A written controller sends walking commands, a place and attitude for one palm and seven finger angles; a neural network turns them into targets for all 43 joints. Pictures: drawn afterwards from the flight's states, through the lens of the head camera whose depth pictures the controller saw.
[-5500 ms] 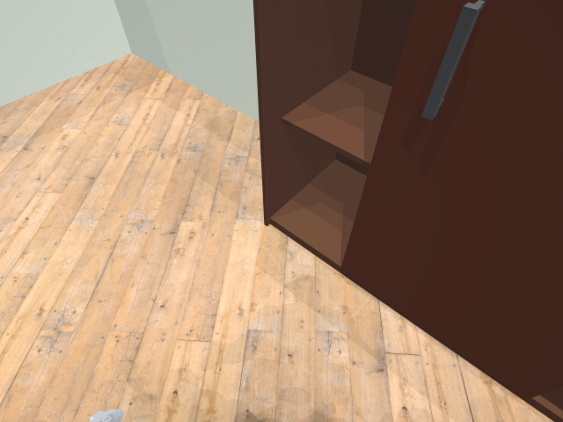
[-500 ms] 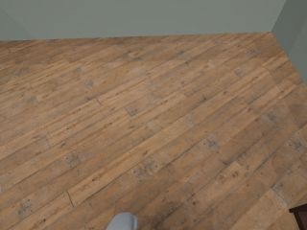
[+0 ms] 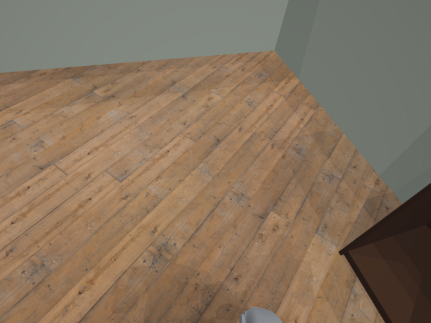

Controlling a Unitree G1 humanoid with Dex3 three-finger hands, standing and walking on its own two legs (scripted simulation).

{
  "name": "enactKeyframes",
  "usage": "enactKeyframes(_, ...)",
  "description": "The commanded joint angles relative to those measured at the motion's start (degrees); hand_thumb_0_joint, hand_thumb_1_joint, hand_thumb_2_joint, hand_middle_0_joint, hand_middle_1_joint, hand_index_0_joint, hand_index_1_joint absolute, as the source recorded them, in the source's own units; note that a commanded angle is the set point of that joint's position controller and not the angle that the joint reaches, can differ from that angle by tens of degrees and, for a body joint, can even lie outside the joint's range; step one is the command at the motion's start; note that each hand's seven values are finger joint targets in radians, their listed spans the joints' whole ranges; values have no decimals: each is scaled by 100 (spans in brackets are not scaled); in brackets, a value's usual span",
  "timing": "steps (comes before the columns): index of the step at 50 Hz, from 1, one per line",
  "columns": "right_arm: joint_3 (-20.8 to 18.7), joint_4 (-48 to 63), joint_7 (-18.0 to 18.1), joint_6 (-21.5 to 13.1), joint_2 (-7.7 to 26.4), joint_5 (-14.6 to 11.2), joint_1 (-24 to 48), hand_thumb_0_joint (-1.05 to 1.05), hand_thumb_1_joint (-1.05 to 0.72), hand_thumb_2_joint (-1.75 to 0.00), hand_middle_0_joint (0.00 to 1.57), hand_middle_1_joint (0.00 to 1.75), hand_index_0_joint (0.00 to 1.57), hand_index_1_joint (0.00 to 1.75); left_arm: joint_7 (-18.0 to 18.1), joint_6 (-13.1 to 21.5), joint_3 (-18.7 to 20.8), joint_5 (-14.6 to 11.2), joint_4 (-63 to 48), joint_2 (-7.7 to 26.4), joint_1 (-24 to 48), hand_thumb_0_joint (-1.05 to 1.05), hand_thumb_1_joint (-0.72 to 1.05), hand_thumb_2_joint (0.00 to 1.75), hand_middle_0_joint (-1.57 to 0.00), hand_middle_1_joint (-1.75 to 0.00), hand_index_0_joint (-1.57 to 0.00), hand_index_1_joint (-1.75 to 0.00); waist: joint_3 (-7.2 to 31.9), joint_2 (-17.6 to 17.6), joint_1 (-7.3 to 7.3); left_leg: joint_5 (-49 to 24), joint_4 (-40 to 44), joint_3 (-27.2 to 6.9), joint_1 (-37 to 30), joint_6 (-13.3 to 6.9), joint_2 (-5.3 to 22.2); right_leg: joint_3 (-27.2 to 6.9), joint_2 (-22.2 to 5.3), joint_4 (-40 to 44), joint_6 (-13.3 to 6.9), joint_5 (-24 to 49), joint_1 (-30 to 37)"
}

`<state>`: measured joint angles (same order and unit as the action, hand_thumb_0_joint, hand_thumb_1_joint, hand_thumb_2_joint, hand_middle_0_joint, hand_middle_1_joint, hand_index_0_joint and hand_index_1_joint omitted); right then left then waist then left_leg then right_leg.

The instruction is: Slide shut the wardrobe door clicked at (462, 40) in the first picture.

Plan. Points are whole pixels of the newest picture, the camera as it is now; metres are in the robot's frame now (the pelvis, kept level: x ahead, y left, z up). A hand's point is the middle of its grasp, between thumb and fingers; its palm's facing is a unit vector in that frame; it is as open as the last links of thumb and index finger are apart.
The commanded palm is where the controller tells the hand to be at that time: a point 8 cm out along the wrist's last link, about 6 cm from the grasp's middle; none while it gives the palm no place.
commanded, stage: turn to face it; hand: right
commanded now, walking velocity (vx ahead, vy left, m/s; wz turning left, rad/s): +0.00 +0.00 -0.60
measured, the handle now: out of the picture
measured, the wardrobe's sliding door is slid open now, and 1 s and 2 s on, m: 0.39 0.39 0.39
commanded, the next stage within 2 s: take the last steps up to it in 1.88 s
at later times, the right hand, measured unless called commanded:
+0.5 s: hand out of the picture +0.00 -0.30 -0.18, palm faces +0.33 +0.91 -0.24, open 7.4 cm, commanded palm none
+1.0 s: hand out of the picture +0.02 -0.23 -0.13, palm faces +0.53 +0.79 -0.30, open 7.4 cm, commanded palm none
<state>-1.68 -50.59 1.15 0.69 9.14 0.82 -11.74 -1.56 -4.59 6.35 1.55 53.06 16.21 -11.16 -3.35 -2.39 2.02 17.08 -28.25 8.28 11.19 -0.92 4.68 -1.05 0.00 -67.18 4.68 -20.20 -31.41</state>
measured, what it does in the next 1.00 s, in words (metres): steps on the spot, turning right: right foot, then left foot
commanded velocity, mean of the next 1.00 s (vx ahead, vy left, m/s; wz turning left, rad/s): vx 0.00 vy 0.00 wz -0.60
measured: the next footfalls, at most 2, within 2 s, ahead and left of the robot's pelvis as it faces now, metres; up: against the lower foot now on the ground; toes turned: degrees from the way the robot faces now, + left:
right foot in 0.28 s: +0.01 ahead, -0.14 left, +0.00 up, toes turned -17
left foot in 0.88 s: +0.09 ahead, +0.07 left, +0.00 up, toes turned -31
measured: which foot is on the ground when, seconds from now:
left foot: down 0.00-0.28, up 0.30-0.86, down 0.88-1.00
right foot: up 0.00-0.26, down 0.28-0.88, up 0.90-1.00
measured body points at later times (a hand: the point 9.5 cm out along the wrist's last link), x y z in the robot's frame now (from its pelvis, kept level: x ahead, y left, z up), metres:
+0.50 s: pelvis -0.01 -0.06 +0.00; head +0.03 -0.11 +0.45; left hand +0.17 +0.15 -0.12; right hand -0.02 -0.34 -0.16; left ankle +0.01 +0.12 -0.64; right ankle -0.03 -0.13 -0.74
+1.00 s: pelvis +0.02 +0.01 +0.00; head +0.06 +0.03 +0.45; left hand +0.18 +0.22 -0.17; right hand -0.01 -0.27 -0.11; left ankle +0.06 +0.09 -0.74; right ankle -0.07 -0.11 -0.67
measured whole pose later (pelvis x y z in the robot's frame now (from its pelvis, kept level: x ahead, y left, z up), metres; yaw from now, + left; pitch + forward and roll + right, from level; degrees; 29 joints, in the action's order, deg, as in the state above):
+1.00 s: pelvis +0.02 +0.01 +0.00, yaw -35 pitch +0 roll -2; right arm -1.3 -48.6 1.2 1.1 10.3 0.4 -7.6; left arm -0.7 -4.5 5.9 1.4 54.4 15.4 -15.9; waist -2.9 -3.3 3.7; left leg 17.4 -29.7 3.7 12.3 -1.9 2.3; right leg -4.8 4.4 -60.1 3.1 -24.8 -27.6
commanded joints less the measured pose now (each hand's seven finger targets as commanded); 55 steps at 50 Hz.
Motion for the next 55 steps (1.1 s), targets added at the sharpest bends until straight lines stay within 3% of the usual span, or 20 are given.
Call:
enactKeyframes(1, -296, 287, 101, -166, 1190, 45, -449, 0, -90, -90, 20, 30, 20, 30, -1, 96, -25, -35, -439, 224, 377, 0, 90, 90, -20, -30, -20, -30, 327, 1215, -319, -3242, 664, -664, -1009, -467, 1412, 144, -182, 237, 107, -150, -487)
enactKeyframes(10, -424, 157, 53, -43, 1583, 99, -476, 0, -90, -90, 20, 30, 20, 30, -2, 216, -177, -103, -588, 178, 670, 0, 90, 90, -20, -30, -20, -30, 564, 1580, -454, -3343, 108, -185, -942, -500, 1727, 756, -164, 2652, -136, -400, 798)
enactKeyframes(12, -451, 154, 31, -18, 1613, 49, -415, 0, -90, -90, 20, 30, 20, 30, 12, 268, -149, -78, -530, 300, 337, 0, 90, 90, -20, -30, -20, -30, 796, 1425, -263, -3120, -433, 149, -737, -228, 1631, 859, -109, 3645, -219, 413, 1524)
enactKeyframes(13, -444, 179, 11, 5, 1560, -3, -370, 0, -90, -90, 20, 30, 20, 30, 14, 320, -83, -59, -446, 571, -43, 0, 90, 90, -20, -30, -20, -30, 1005, 782, -22, -2638, -1283, 294, -116, 30, 1492, 582, -250, 4315, -338, 1364, 2497)
enactKeyframes(14, -414, 397, -33, 14, 1209, -51, -330, 0, -90, -90, 20, 30, 20, 30, 53, 394, 91, -26, -401, 1242, -480, 0, 90, 90, -20, -30, -20, -30, 1310, -971, 230, 125, -2641, 455, 1503, 507, 689, -1352, -1681, 4533, -985, 3399, 3668)
enactKeyframes(15, -276, 621, -21, 55, 1011, -18, 40, 0, -90, -90, 20, 30, 20, 30, 90, 352, 155, -110, -274, 1591, -825, 0, 90, 90, -20, -30, -20, -30, 1303, -1459, 326, 2200, -3469, -101, 2276, 663, 308, -1998, -2427, 4416, -1536, 5387, 3797)
enactKeyframes(16, -298, 574, 18, 129, 1113, 18, 209, 0, -90, -90, 20, 30, 20, 30, 150, 335, 116, -93, -159, 1393, -827, 0, 90, 90, -20, -30, -20, -30, 1169, -978, 341, 2037, -3795, -512, 2321, 613, 411, -1653, -2390, 4360, -1677, 5172, 3565)
enactKeyframes(21, -389, 261, -69, 137, 1129, 22, 67, 0, -90, -90, 20, 30, 20, 30, 224, 418, -64, -64, -503, 858, 158, 0, 90, 90, -20, -30, -20, -30, 569, -522, -120, 492, -4039, -728, 2112, 709, 276, -965, -1257, 4640, -1183, 3682, 2551)
enactKeyframes(26, -397, 305, -28, 150, 1150, 33, 178, 0, -90, -90, 20, 30, 20, 30, 225, 447, -46, -83, -440, 801, -137, 0, 90, 90, -20, -30, -20, -30, 640, -480, -91, 154, -3816, -894, 2180, 814, 182, -1289, -1145, 4784, -1147, 3407, 2707)
enactKeyframes(35, -316, 687, 12, 89, 1024, -33, 986, 0, -90, -90, 20, 30, 20, 30, 234, 399, 39, -19, -343, 834, -580, 0, 90, 90, -20, -30, -20, -30, 645, -512, 148, 803, -2449, -1030, 1915, 740, -115, -2380, -1202, 4573, -1545, 3375, 2708)
enactKeyframes(40, -280, 674, 47, 42, 974, -95, 604, 0, -90, -90, 20, 30, 20, 30, 226, 341, 69, -11, -399, 843, -348, 0, 90, 90, -20, -30, -20, -30, 839, -757, -41, 659, -1104, -970, 770, 565, -435, -2587, -940, 4288, -1420, 3634, 2153)
enactKeyframes(42, -311, 568, 68, -18, 1035, -106, 155, 0, -90, -90, 20, 30, 20, 30, 208, 325, 76, -50, -448, 777, -192, 0, 90, 90, -20, -30, -20, -30, 989, -550, -269, -305, 155, -901, -233, 517, -408, -2453, -650, 3984, -1116, 3014, 1622)
enactKeyframes(43, -358, 521, 92, -81, 1272, -81, -46, 0, -90, -90, 20, 30, 20, 30, 182, 331, 52, -102, -457, 556, -286, 0, 90, 90, -20, -30, -20, -30, 1115, 48, -347, -793, 924, -1296, -1234, 409, 108, -2175, -354, 3567, -778, 1906, 868)
enactKeyframes(44, -463, 547, 139, -120, 1817, 14, -89, 0, -90, -90, 20, 30, 20, 30, 161, 338, 1, -148, -546, 183, -438, 0, 90, 90, -20, -30, -20, -30, 1147, 1751, -366, -996, 1264, -2852, -1948, -174, 1755, -961, 439, 2337, -276, -477, -313)
enactKeyframes(45, -444, 607, 144, -85, 1931, 13, -50, 0, -90, -90, 20, 30, 20, 30, 174, 301, 58, -74, -595, 430, -379, 0, 90, 90, -20, -30, -20, -30, 1040, 1692, -350, -1585, 1219, -3248, -1127, -750, 2548, -546, 506, 1115, -160, -1429, -299)
enactKeyframes(46, -378, 655, 151, -68, 1660, -6, 181, 0, -90, -90, 20, 30, 20, 30, 152, 242, 75, -21, -540, 467, -349, 0, 90, 90, -20, -30, -20, -30, 672, 1021, -214, -1486, 1188, -2633, -547, -854, 2243, -661, 278, 361, -189, -1140, -209)
enactKeyframes(47, -358, 663, 145, -108, 1441, -20, 481, 0, -90, -90, 20, 30, 20, 30, 125, 175, 73, -13, -381, 407, -450, 0, 90, 90, -20, -30, -20, -30, 508, 1304, -52, -1374, 1243, -2326, -305, -675, 1880, -636, 141, 29, -157, -877, -228)
enactKeyframes(49, -238, 668, 86, -120, 1166, -36, 630, 0, -90, -90, 20, 30, 20, 30, 42, 101, 67, -10, -216, 374, -471, 0, 90, 90, -20, -30, -20, -30, 48, 1101, 59, -1544, 1110, -1410, 57, -430, 1280, -351, 8, -446, -66, -164, -191)
enactKeyframes(51, -232, 598, 80, -157, 1116, -22, 442, 0, -90, -90, 20, 30, 20, 30, 6, 79, 39, -22, -178, 296, -519, 0, 90, 90, -20, -30, -20, -30, 43, 1166, 43, -1913, 1054, -968, -84, -339, 1152, -202, -30, -488, 7, 122, -212)
enactKeyframes(55, -259, 380, 89, -154, 1159, 3, -126, 0, -90, -90, 20, 30, 20, 30, -4, 36, 13, -21, -245, 313, -99, 0, 90, 90, -20, -30, -20, -30, 4, 1318, -192, -2005, 1042, -832, -374, -394, 1252, -98, -124, -275, 88, 142, -313)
